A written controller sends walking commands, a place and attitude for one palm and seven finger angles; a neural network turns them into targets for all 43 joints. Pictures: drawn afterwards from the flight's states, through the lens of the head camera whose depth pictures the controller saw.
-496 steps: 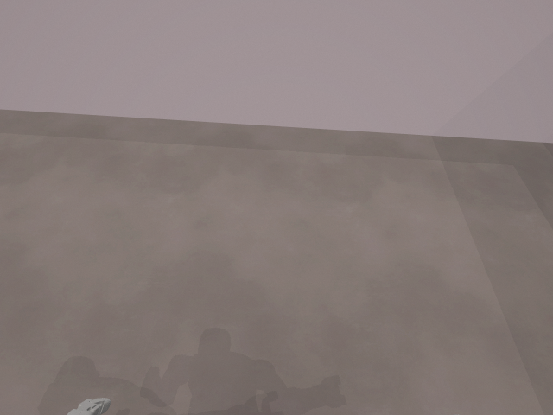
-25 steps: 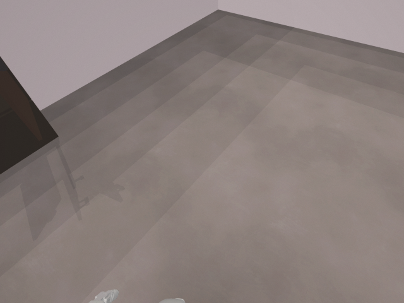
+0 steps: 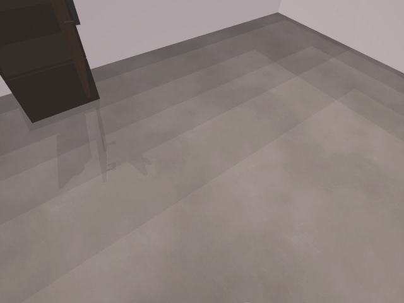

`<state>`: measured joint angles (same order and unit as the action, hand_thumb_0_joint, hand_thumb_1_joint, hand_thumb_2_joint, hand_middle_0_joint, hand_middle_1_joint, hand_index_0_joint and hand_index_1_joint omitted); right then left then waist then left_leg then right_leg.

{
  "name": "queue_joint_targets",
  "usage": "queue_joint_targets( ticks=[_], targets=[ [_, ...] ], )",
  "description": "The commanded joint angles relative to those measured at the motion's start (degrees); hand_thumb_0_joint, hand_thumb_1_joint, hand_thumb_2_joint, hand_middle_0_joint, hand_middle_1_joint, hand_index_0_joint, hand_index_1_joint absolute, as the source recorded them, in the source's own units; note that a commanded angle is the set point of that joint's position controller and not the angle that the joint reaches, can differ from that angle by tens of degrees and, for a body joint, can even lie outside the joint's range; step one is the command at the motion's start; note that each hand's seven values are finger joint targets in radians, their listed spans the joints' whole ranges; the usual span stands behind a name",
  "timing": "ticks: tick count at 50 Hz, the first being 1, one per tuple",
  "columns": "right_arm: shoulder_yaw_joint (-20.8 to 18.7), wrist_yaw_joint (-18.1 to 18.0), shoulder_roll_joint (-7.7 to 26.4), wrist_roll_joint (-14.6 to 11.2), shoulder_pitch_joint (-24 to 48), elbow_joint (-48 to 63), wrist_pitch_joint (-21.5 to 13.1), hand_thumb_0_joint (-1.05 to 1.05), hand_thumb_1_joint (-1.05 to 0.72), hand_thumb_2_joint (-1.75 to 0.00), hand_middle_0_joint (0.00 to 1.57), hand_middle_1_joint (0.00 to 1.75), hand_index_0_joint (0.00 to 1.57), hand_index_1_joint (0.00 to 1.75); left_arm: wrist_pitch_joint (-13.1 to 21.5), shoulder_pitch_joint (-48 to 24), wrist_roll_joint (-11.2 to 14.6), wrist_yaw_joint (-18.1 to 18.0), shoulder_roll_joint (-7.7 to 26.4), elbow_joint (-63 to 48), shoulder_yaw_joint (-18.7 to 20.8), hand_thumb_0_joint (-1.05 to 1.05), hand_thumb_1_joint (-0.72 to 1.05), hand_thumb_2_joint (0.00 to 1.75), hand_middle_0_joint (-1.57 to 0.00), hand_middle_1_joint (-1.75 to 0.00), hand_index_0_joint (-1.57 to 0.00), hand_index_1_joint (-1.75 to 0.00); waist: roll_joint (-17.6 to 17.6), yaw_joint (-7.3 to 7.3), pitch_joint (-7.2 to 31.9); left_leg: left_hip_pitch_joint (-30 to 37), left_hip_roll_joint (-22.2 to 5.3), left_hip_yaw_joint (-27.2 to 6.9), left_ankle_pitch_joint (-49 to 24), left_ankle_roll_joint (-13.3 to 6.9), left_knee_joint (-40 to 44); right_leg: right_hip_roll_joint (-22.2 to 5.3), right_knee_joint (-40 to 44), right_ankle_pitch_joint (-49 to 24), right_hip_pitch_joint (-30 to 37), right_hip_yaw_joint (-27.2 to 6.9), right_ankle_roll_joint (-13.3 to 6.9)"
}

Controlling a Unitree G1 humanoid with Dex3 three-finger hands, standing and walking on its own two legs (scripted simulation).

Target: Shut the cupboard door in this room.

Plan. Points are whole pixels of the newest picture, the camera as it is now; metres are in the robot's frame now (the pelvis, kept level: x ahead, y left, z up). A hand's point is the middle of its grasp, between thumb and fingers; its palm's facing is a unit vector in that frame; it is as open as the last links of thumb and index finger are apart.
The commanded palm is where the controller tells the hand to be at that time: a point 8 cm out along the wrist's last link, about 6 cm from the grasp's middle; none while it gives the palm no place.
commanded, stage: turn or walk to find it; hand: left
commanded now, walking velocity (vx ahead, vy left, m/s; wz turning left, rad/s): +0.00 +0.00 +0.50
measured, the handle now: (67, 8) +1.14 +0.67 +0.02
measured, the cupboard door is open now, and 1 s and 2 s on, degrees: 74 74 74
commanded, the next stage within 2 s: stand and wait in 0.74 s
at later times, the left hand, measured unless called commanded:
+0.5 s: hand out of the picture -0.01 +0.17 -0.15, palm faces +0.23 -0.94 -0.25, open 7.4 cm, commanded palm none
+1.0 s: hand out of the picture +0.04 +0.22 -0.16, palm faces +0.34 -0.91 -0.22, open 7.4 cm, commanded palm none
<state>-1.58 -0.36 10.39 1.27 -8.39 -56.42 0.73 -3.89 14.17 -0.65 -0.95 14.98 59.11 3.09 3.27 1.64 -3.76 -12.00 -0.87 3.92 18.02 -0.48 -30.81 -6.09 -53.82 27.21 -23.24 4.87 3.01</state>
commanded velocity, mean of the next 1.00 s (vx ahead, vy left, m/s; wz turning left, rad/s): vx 0.07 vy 0.00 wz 0.32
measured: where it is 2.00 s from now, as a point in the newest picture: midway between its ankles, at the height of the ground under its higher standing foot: outside the picture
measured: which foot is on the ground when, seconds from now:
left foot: down 0.00-0.22, up 0.24-0.62, down 0.64-1.00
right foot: up 0.00-0.20, down 0.22-0.64, up 0.66-1.00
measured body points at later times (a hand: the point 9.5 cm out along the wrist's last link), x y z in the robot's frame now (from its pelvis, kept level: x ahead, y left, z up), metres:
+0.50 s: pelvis -0.03 -0.02 +0.01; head +0.01 -0.03 +0.46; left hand -0.02 +0.22 -0.13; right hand +0.07 -0.27 -0.15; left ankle -0.08 +0.12 -0.67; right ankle +0.00 -0.12 -0.73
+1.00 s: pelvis +0.03 +0.01 +0.00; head +0.05 +0.01 +0.45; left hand +0.02 +0.27 -0.14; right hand +0.10 -0.20 -0.16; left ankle -0.08 +0.11 -0.73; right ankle +0.13 -0.07 -0.72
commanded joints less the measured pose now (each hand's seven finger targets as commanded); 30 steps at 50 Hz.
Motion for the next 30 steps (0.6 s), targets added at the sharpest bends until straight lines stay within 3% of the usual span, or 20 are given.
queue_joint_targets(
  ticks=[1, 5, 7, 9, 10, 11, 12, 13, 14, 15, 17, 19, 22, 26, 28, 29, 30],
  targets=[
    [-2.27, -1.4, 10.61, -0.18, -1.76, 1.08, -0.91, 0.0, -0.9, -0.9, 0.2, 0.3, 0.2, 0.3, 2.18, -0.78, 0.04, 0.14, 0.76, -3.29, -0.38, 0.0, 0.9, 0.9, -0.2, -0.3, -0.2, -0.3, -11.62, -1.83, 3.53, 6.79, -13.92, -10.29, -35.96, -8.63, 10.97, 0.49, 1.92, -1.0, -1.95, -1.83, 0.7],
    [-2.93, -1.01, 11.59, -0.03, -2.37, 0.8, -0.19, 0.0, -0.9, -0.9, 0.2, 0.3, 0.2, 0.3, 2.55, -1.73, 0.24, -0.08, 0.98, -4.05, -0.29, 0.0, 0.9, 0.9, -0.2, -0.3, -0.2, -0.3, -12.37, -2.65, 3.29, 6.21, -13.63, -13.09, -35.92, -8.57, 9.88, 1.82, 10.84, -1.0, 1.67, -0.67, 0.76],
    [-3.22, -0.79, 11.63, -0.12, -1.19, 1.37, 0.06, 0.0, -0.9, -0.9, 0.2, 0.3, 0.2, 0.3, 2.79, 0.67, 0.27, -0.25, 1.05, -3.7, -0.08, 0.0, 0.9, 0.9, -0.2, -0.3, -0.2, -0.3, -11.99, -1.58, 3.9, 4.1, -12.8, -14.13, -32.82, -7.92, 8.71, 2.58, 16.17, -4.89, 5.32, 0.01, 0.68],
    [-3.49, -0.5, 10.98, -0.5, -0.06, 2.04, 0.19, 0.0, -0.9, -0.9, 0.2, 0.3, 0.2, 0.3, 3.48, 4.21, 0.1, -0.41, 1.78, -3.14, 0.26, 0.0, 0.9, 0.9, -0.2, -0.3, -0.2, -0.3, -10.08, 0.11, 5.09, -0.15, -10.07, -13.75, -26.25, -5.35, 4.76, 2.23, 27.5, -14.33, 12.8, 0.04, 0.48],
    [-3.35, -0.26, 9.01, -0.85, 0.07, 2.73, 0.1, 0.0, -0.9, -0.9, 0.2, 0.3, 0.2, 0.3, 3.99, 5.68, -0.32, -0.67, 3.68, -3.07, 0.69, 0.0, 0.9, 0.9, -0.2, -0.3, -0.2, -0.3, -4.28, 0.67, 5.75, -5.41, -6.48, -10.79, -17.82, -2.55, 0.02, -2.17, 32.09, -19.6, 18.15, -3.95, -0.64],
    [-2.78, 0.14, 5.56, -1.13, -0.49, 4.08, 0.14, 0.0, -0.9, -0.9, 0.2, 0.3, 0.2, 0.3, 4.28, 5.96, -0.95, -1.02, 8.18, -3.38, 1.63, 0.0, 0.9, 0.9, -0.2, -0.3, -0.2, -0.3, 9.21, 0.53, 5.29, -14.76, 0.63, -4.1, -2.19, 0.76, -8.92, -13.47, 34.89, -24.82, 22.43, -15.32, -5.29],
    [-3.29, 0.07, 6.78, -0.58, 1.46, 5.21, 1.22, 0.0, -0.9, -0.9, 0.2, 0.3, 0.2, 0.3, 4.48, 6.4, -0.72, -0.99, 9.88, -4.41, 2.41, 0.0, 0.9, 0.9, -0.2, -0.3, -0.2, -0.3, 16.61, 2.47, 3.77, -16.0, 1.92, -5.06, 14.71, 1.6, -21.25, -20.51, 39.19, -23.74, 15.56, -21.21, -11.24],
    [-3.96, 0.26, 8.19, -0.29, 2.35, 4.95, 1.85, 0.0, -0.9, -0.9, 0.2, 0.3, 0.2, 0.3, 4.3, 4.58, -0.68, -1.15, 8.04, -5.23, 2.22, 0.0, 0.9, 0.9, -0.2, -0.3, -0.2, -0.3, 12.35, 2.01, 0.96, -16.88, 0.72, -8.29, 13.46, 1.12, -30.07, -19.65, 40.67, -17.73, 10.52, -19.95, -12.88],
    [-4.14, 0.59, 7.8, -0.44, 1.86, 4.53, 2.06, 0.0, -0.9, -0.9, 0.2, 0.3, 0.2, 0.3, 4.06, 1.67, -0.65, -1.31, 6.8, -6.11, 1.99, 0.0, 0.9, 0.9, -0.2, -0.3, -0.2, -0.3, 7.0, 0.14, -0.61, -17.98, -0.02, -7.89, 10.93, 1.17, -35.22, -18.37, 40.14, -16.98, 9.13, -17.06, -12.46],
    [-4.14, 0.99, 7.15, -0.3, -0.06, 3.33, 2.27, 0.0, -0.9, -0.9, 0.2, 0.3, 0.2, 0.3, 4.18, -1.41, -0.67, -1.23, 5.96, -7.21, 1.68, 0.0, 0.9, 0.9, -0.2, -0.3, -0.2, -0.3, 3.77, -1.42, -0.32, -17.64, -0.72, -7.47, 7.61, 1.74, -37.73, -15.53, 38.62, -17.43, 8.83, -11.5, -10.92],
    [-3.99, 1.41, 6.4, -0.13, -2.46, 2.61, 2.49, 0.0, -0.9, -0.9, 0.2, 0.3, 0.2, 0.3, 4.52, -2.83, -0.79, -1.23, 5.2, -8.29, 1.5, 0.0, 0.9, 0.9, -0.2, -0.3, -0.2, -0.3, 4.53, -2.2, 1.35, -17.3, -1.11, -5.58, 4.7, 2.92, -37.94, -13.38, 37.38, -19.12, 10.09, -5.61, -9.29],
    [-3.88, 1.6, 6.22, -0.24, -2.05, 2.91, 2.51, 0.0, -0.9, -0.9, 0.2, 0.3, 0.2, 0.3, 4.56, -2.07, -0.95, -1.31, 5.31, -8.09, 1.58, 0.0, 0.9, 0.9, -0.2, -0.3, -0.2, -0.3, 5.54, -1.61, 1.62, -17.02, -1.48, -4.26, 4.96, 3.64, -33.98, -13.43, 37.4, -19.76, 11.95, -3.63, -9.11],
    [-3.33, 1.59, 5.69, -0.24, 0.73, 3.89, 2.28, 0.0, -0.9, -0.9, 0.2, 0.3, 0.2, 0.3, 4.33, 0.73, -1.11, -1.18, 7.0, -7.32, 2.06, 0.0, 0.9, 0.9, -0.2, -0.3, -0.2, -0.3, 5.18, 0.46, 2.2, -16.0, -1.87, -1.91, 7.35, 4.12, -25.51, -14.8, 35.67, -24.42, 14.79, -2.74, -10.24],
    [-2.66, 1.47, 5.26, -0.69, 1.29, 4.86, 1.53, 0.0, -0.9, -0.9, 0.2, 0.3, 0.2, 0.3, 3.9, 1.5, -1.23, -0.99, 9.25, -6.68, 2.85, 0.0, 0.9, 0.9, -0.2, -0.3, -0.2, -0.3, 7.28, 1.32, 4.14, -11.69, -1.89, 0.94, 8.82, 3.66, -14.77, -16.4, 31.66, -30.98, 16.77, -0.85, -10.82],
    [-2.44, 1.38, 5.31, -0.51, -1.08, 4.58, 1.13, 0.0, -0.9, -0.9, 0.2, 0.3, 0.2, 0.3, 3.81, 1.38, -1.07, -0.67, 9.56, -6.15, 2.86, 0.0, 0.9, 0.9, -0.2, -0.3, -0.2, -0.3, 7.01, 0.26, 6.0, -7.06, -1.24, 2.88, 5.86, 3.24, -7.95, -16.07, 30.78, -25.02, 16.15, 0.07, -8.88],
    [-2.42, 1.4, 5.67, -0.31, -3.34, 4.31, 0.86, 0.0, -0.9, -0.9, 0.2, 0.3, 0.2, 0.3, 3.73, 0.47, -0.9, -0.46, 9.23, -6.01, 2.9, 0.0, 0.9, 0.9, -0.2, -0.3, -0.2, -0.3, 6.26, -1.01, 6.69, -2.78, -1.53, 3.38, 3.35, 2.72, -2.84, -15.38, 29.29, -16.7, 13.87, 1.54, -7.2],
    [-2.72, 1.47, 7.04, -0.08, -6.4, 3.42, 0.35, 0.0, -0.9, -0.9, 0.2, 0.3, 0.2, 0.3, 3.46, -0.45, -0.51, -0.14, 8.67, -6.45, 2.78, 0.0, 0.9, 0.9, -0.2, -0.3, -0.2, -0.3, 1.62, -2.78, 7.23, 3.99, -1.73, 2.98, 0.37, 1.96, 3.96, -13.73, 25.4, -6.89, 8.06, 3.66, -4.74]
  ],
)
